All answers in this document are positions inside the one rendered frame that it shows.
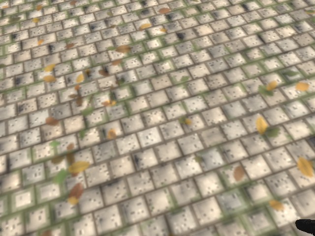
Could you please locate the robot right hand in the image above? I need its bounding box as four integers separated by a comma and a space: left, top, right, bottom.
295, 219, 315, 236

